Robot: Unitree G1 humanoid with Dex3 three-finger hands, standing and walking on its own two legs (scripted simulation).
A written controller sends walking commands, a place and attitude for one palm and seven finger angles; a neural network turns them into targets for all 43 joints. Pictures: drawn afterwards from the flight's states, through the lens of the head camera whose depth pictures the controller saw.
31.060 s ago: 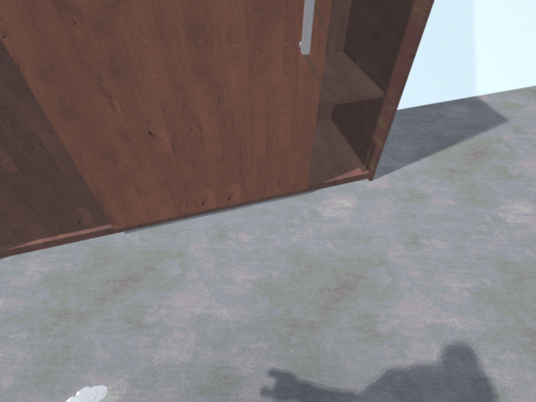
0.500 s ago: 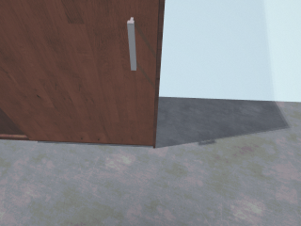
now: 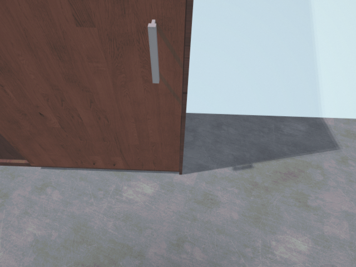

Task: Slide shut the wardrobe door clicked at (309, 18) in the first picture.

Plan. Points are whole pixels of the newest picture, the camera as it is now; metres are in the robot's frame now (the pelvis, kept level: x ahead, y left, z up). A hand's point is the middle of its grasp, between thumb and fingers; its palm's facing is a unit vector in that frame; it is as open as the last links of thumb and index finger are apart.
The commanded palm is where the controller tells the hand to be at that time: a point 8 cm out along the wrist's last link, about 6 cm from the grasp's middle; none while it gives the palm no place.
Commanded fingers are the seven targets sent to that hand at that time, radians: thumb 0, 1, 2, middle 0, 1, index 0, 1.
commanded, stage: look to check the result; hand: left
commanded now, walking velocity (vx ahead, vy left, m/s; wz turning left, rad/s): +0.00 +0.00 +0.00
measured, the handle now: (154, 53) +0.73 +0.12 +0.09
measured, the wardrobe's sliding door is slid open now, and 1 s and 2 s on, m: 0.00 0.00 0.00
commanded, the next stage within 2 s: stand and wait in 0.36 s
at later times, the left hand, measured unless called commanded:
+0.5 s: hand out of the picture +0.10 +0.23 -0.16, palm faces -0.03 -0.95 -0.32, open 7.4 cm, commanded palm none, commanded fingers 0.00 0.90 0.90 -0.20 -0.30 -0.20 -0.30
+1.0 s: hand out of the picture +0.11 +0.22 -0.16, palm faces -0.03 -0.94 -0.33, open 7.4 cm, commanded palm none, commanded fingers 0.00 0.90 0.90 -0.20 -0.30 -0.20 -0.30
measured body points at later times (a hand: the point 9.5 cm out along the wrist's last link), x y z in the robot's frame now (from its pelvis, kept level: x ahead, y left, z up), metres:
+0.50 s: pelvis +0.01 -0.01 +0.00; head +0.03 -0.01 +0.45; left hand +0.10 +0.28 -0.14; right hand +0.09 -0.30 -0.14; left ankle +0.00 +0.09 -0.75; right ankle +0.00 -0.14 -0.75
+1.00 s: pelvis +0.02 -0.02 +0.00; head +0.05 -0.02 +0.45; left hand +0.11 +0.27 -0.13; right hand +0.09 -0.31 -0.14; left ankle +0.00 +0.09 -0.75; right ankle +0.00 -0.14 -0.75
